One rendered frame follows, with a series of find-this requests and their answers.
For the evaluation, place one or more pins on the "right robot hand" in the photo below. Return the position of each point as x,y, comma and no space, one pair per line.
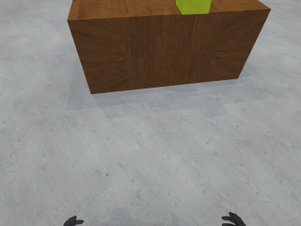
234,219

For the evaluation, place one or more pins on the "left robot hand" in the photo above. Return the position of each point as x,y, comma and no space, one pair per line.
72,221

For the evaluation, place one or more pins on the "pedestal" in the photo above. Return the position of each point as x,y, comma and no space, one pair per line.
143,44

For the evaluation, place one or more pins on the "carton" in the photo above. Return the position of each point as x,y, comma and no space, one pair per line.
188,7

